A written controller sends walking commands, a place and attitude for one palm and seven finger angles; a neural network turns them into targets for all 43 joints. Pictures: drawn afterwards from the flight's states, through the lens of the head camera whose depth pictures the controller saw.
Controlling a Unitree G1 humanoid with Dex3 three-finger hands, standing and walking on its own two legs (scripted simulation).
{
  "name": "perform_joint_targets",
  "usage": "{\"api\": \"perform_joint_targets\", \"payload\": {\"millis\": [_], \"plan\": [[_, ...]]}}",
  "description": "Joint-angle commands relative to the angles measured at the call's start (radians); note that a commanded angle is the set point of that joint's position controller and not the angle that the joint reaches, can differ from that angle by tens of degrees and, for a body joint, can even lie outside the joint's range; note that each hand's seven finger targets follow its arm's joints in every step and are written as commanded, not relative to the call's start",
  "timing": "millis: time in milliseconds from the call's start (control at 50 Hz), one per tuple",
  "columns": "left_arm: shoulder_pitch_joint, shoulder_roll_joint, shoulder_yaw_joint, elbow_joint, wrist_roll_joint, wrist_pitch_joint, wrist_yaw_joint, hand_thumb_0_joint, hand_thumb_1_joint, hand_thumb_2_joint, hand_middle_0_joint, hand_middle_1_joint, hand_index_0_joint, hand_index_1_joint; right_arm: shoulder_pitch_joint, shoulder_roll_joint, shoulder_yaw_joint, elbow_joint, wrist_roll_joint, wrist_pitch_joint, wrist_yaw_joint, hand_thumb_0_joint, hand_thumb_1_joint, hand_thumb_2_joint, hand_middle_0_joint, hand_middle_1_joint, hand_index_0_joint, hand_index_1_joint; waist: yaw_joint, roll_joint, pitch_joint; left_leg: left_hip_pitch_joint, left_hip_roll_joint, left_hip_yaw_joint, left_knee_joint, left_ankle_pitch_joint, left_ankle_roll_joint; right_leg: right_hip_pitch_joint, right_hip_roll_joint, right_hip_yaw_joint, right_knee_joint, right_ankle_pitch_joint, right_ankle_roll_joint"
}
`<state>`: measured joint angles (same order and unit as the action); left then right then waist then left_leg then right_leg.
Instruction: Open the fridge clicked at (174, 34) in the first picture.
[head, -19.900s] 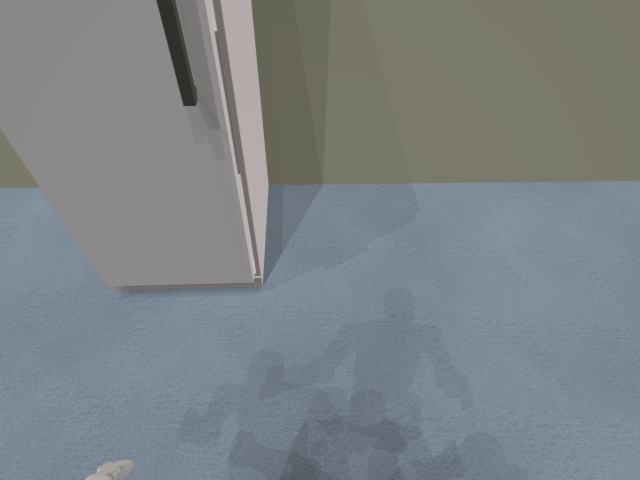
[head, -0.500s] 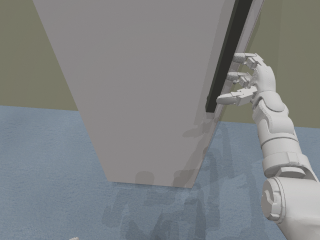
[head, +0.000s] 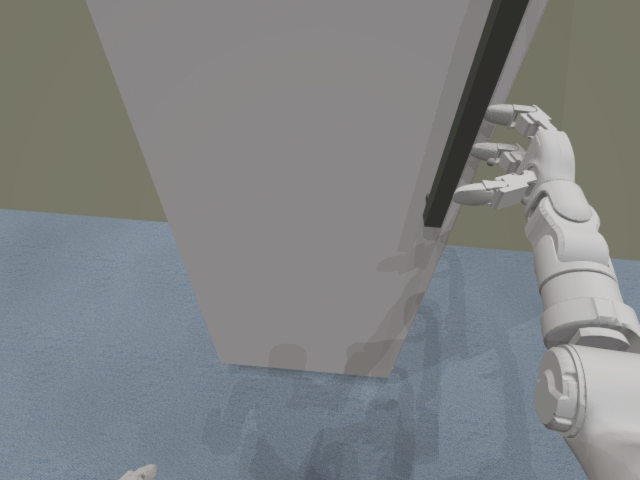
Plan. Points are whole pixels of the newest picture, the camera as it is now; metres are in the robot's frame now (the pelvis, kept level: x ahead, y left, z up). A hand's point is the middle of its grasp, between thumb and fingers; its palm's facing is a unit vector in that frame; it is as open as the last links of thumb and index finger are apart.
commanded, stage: slide the fingers in behind the handle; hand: right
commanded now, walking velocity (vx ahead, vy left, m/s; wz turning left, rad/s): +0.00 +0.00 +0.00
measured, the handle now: (471, 92) +0.52 -0.10 +0.25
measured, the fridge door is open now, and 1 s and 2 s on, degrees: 0 0 0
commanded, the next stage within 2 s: grip the handle and tug to test in 1.56 s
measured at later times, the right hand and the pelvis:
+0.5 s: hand (472, 161) +0.47 -0.12 +0.19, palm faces -0.03 +1.00 +0.01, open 13.9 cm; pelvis +0.00 -0.01 +0.00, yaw +0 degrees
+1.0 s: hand (455, 159) +0.47 -0.10 +0.19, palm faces -0.04 +1.00 +0.01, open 13.9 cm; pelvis +0.00 -0.01 +0.00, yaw +0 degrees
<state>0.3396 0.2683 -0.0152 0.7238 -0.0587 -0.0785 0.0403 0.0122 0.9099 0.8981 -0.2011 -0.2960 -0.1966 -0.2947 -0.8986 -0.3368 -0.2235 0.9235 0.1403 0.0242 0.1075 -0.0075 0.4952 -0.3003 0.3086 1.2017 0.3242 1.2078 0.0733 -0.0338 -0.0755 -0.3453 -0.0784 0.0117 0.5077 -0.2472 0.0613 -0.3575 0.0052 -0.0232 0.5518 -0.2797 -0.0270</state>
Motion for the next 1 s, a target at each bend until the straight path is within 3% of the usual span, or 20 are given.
{"api": "perform_joint_targets", "payload": {"millis": [0, 60, 120, 160, 240, 280, 340, 380, 460, 480, 500, 580, 620, 720, 760, 780, 840, 880, 960, 980], "plan": [[-0.033, 0.132, 0.045, -0.116, -0.009, -0.037, 0.007, 0.000, 0.900, 0.900, -0.200, -0.300, -0.200, -0.300, -0.490, -0.175, -0.014, -0.231, 0.030, -0.023, 0.015, 0.000, 0.500, -0.300, 0.300, 1.200, 0.300, 1.200, 0.002, 0.059, -0.287, 0.171, 0.072, -0.087, -0.068, 0.322, -0.042, 0.075, -0.005, 0.029, -0.033, 0.184, -0.015], [-0.047, 0.129, 0.044, -0.111, -0.011, -0.037, 0.011, 0.000, 0.900, 0.900, -0.200, -0.300, -0.200, -0.300, -0.540, -0.157, 0.004, -0.261, 0.043, -0.013, 0.015, 0.000, 0.500, -0.300, 0.300, 1.200, 0.300, 1.200, 0.011, 0.070, -0.270, 0.153, 0.075, -0.092, -0.081, 0.272, -0.044, 0.073, -0.005, 0.034, -0.035, 0.149, -0.014], [-0.062, 0.118, 0.040, -0.114, -0.009, -0.044, 0.010, 0.000, 0.900, 0.900, -0.200, -0.300, -0.200, -0.300, -0.565, -0.120, 0.037, -0.319, 0.042, -0.032, -0.003, 0.000, 0.500, -0.300, 0.300, 1.200, 0.300, 1.200, 0.007, 0.007, -0.295, 0.136, 0.065, -0.078, -0.071, 0.257, -0.033, 0.119, -0.004, 0.037, -0.033, 0.172, -0.015], [-0.052, 0.120, 0.040, -0.101, -0.005, -0.049, 0.011, 0.000, 0.900, 0.900, -0.200, -0.300, -0.200, -0.300, -0.575, -0.128, 0.021, -0.301, 0.040, -0.041, -0.021, 0.000, 0.500, -0.300, 0.300, 1.200, 0.300, 1.200, 0.010, 0.049, -0.290, 0.114, 0.056, -0.063, -0.071, 0.229, -0.033, 0.127, -0.007, 0.045, -0.036, 0.169, -0.016], [-0.055, 0.118, 0.038, -0.088, -0.003, -0.050, 0.011, 0.000, 0.900, 0.900, -0.200, -0.300, -0.200, -0.300, -0.606, -0.118, 0.031, -0.262, 0.029, -0.037, -0.043, 0.000, 0.500, -0.300, 0.300, 1.200, 0.300, 1.200, 0.015, 0.055, -0.298, 0.107, 0.056, -0.056, -0.065, 0.223, -0.035, 0.130, -0.006, 0.047, -0.039, 0.171, -0.015], [-0.055, 0.118, 0.038, -0.093, 0.001, -0.051, 0.007, 0.000, 0.900, 0.900, -0.200, -0.300, -0.200, -0.300, -0.582, -0.110, 0.031, -0.264, 0.023, -0.036, -0.054, 0.000, 0.500, -0.300, 0.300, 1.200, 0.300, 1.200, 0.003, 0.027, -0.325, 0.116, 0.056, -0.052, -0.053, 0.249, -0.031, 0.151, -0.007, 0.048, -0.038, 0.210, -0.012], [-0.049, 0.115, 0.034, -0.090, 0.003, -0.048, 0.004, 0.000, 0.900, 0.900, -0.200, -0.300, -0.200, -0.300, -0.574, -0.105, 0.023, -0.212, 0.018, -0.026, -0.064, 0.000, 0.500, -0.300, 0.300, 1.200, 0.300, 1.200, 0.006, 0.058, -0.294, 0.099, 0.050, -0.044, -0.055, 0.239, -0.032, 0.128, -0.007, 0.048, -0.041, 0.196, -0.011], [-0.038, 0.124, 0.036, -0.090, 0.007, -0.042, 0.002, 0.000, 0.900, 0.900, -0.200, -0.300, -0.200, -0.300, -0.550, -0.148, -0.019, -0.190, 0.012, -0.026, -0.070, 0.000, 0.500, -0.300, 0.300, 1.200, 0.300, 1.200, -0.007, 0.066, -0.299, 0.121, 0.052, -0.043, -0.049, 0.253, -0.029, 0.118, -0.009, 0.047, -0.045, 0.216, -0.009], [-0.042, 0.109, 0.040, -0.114, 0.005, -0.048, -0.005, 0.000, 0.900, 0.900, -0.200, -0.300, -0.200, -0.300, -0.541, -0.075, 0.033, -0.281, 0.013, -0.044, -0.064, 0.000, 0.500, -0.300, 0.300, 1.200, 0.300, 1.200, -0.006, 0.032, -0.349, 0.130, 0.045, -0.040, -0.032, 0.332, -0.025, 0.173, -0.012, 0.041, -0.031, 0.301, -0.004], [-0.032, 0.114, 0.043, -0.113, 0.005, -0.046, -0.006, 0.000, 0.900, 0.900, -0.200, -0.300, -0.200, -0.300, -0.512, -0.096, 0.017, -0.287, 0.007, -0.050, -0.066, 0.000, 0.500, -0.300, 0.300, 1.200, 0.300, 1.200, -0.014, 0.050, -0.362, 0.143, 0.041, -0.033, -0.029, 0.342, -0.024, 0.182, -0.015, 0.044, -0.031, 0.328, -0.002], [-0.044, 0.108, 0.041, -0.119, 0.004, -0.048, -0.008, 0.000, 0.900, 0.900, -0.200, -0.300, -0.200, -0.300, -0.502, -0.045, 0.055, -0.311, 0.014, -0.048, -0.060, 0.000, 0.500, -0.300, 0.300, 1.200, 0.300, 1.200, -0.007, 0.030, -0.352, 0.132, 0.041, -0.033, -0.030, 0.358, -0.026, 0.194, -0.016, 0.041, -0.031, 0.346, -0.002], [-0.046, 0.116, 0.045, -0.114, 0.000, -0.039, -0.003, 0.000, 0.900, 0.900, -0.200, -0.300, -0.200, -0.300, -0.479, -0.073, 0.023, -0.312, 0.029, -0.014, -0.062, 0.000, 0.500, -0.300, 0.300, 1.200, 0.300, 1.200, -0.015, 0.073, -0.304, 0.136, 0.038, -0.031, -0.050, 0.314, -0.028, 0.163, -0.016, 0.040, -0.044, 0.291, -0.005], [-0.049, 0.111, 0.041, -0.106, 0.000, -0.038, 0.001, 0.000, 0.900, 0.900, -0.200, -0.300, -0.200, -0.300, -0.535, -0.066, 0.035, -0.322, 0.026, -0.001, -0.070, 0.000, 0.500, -0.300, 0.300, 1.200, 0.300, 1.200, 0.002, 0.083, -0.279, 0.122, 0.039, -0.031, -0.061, 0.283, -0.031, 0.151, -0.014, 0.042, -0.053, 0.253, -0.008], [-0.056, 0.100, 0.040, -0.095, 0.004, -0.046, 0.002, 0.000, 0.900, 0.900, -0.200, -0.300, -0.200, -0.300, -0.586, -0.025, 0.075, -0.368, 0.011, -0.012, -0.101, 0.000, 0.500, -0.300, 0.300, 1.200, 0.300, 1.200, 0.010, 0.004, -0.301, 0.086, 0.034, -0.023, -0.060, 0.248, -0.027, 0.207, -0.016, 0.051, -0.048, 0.268, 0.001], [-0.047, 0.104, 0.040, -0.081, 0.008, -0.049, 0.004, 0.000, 0.900, 0.900, -0.200, -0.300, -0.200, -0.300, -0.599, -0.032, 0.062, -0.331, 0.018, -0.013, -0.105, 0.000, 0.500, -0.300, 0.300, 1.200, 0.300, 1.200, 0.014, 0.041, -0.302, 0.088, 0.034, -0.024, -0.060, 0.244, -0.027, 0.200, -0.016, 0.054, -0.050, 0.259, 0.001], [-0.047, 0.110, 0.043, -0.083, 0.009, -0.045, 0.006, 0.000, 0.900, 0.900, -0.200, -0.300, -0.200, -0.300, -0.557, -0.069, 0.029, -0.312, 0.020, -0.011, -0.106, 0.000, 0.500, -0.300, 0.300, 1.200, 0.300, 1.200, -0.003, 0.051, -0.309, 0.111, 0.036, -0.029, -0.061, 0.254, -0.027, 0.185, -0.016, 0.050, -0.049, 0.261, -0.002], [-0.042, 0.104, 0.037, -0.075, 0.010, -0.048, 0.005, 0.000, 0.900, 0.900, -0.200, -0.300, -0.200, -0.300, -0.616, -0.018, 0.071, -0.278, 0.015, -0.006, -0.103, 0.000, 0.500, -0.300, 0.300, 1.200, 0.300, 1.200, 0.025, 0.055, -0.298, 0.095, 0.039, -0.025, -0.058, 0.260, -0.031, 0.178, -0.012, 0.050, -0.051, 0.251, -0.001], [-0.039, 0.109, 0.042, -0.081, 0.010, -0.046, 0.001, 0.000, 0.900, 0.900, -0.200, -0.300, -0.200, -0.300, -0.557, -0.049, 0.043, -0.256, 0.007, -0.009, -0.110, 0.000, 0.500, -0.300, 0.300, 1.200, 0.300, 1.200, 0.000, 0.058, -0.326, 0.116, 0.039, -0.025, -0.051, 0.278, -0.027, 0.186, -0.014, 0.049, -0.049, 0.281, 0.001], [-0.037, 0.104, 0.041, -0.085, 0.012, -0.049, -0.008, 0.000, 0.900, 0.900, -0.200, -0.300, -0.200, -0.300, -0.554, -0.005, 0.063, -0.261, 0.012, -0.019, -0.112, 0.000, 0.500, -0.300, 0.300, 1.200, 0.300, 1.200, 0.004, 0.058, -0.330, 0.117, 0.038, -0.026, -0.046, 0.302, -0.027, 0.181, -0.012, 0.044, -0.046, 0.292, 0.004], [-0.037, 0.110, 0.045, -0.089, 0.011, -0.046, -0.008, 0.000, 0.900, 0.900, -0.200, -0.300, -0.200, -0.300, -0.517, -0.035, 0.040, -0.259, 0.010, -0.020, -0.114, 0.000, 0.500, -0.300, 0.300, 1.200, 0.300, 1.200, -0.008, 0.067, -0.338, 0.137, 0.039, -0.029, -0.045, 0.316, -0.027, 0.176, -0.012, 0.041, -0.044, 0.303, 0.001]]}}
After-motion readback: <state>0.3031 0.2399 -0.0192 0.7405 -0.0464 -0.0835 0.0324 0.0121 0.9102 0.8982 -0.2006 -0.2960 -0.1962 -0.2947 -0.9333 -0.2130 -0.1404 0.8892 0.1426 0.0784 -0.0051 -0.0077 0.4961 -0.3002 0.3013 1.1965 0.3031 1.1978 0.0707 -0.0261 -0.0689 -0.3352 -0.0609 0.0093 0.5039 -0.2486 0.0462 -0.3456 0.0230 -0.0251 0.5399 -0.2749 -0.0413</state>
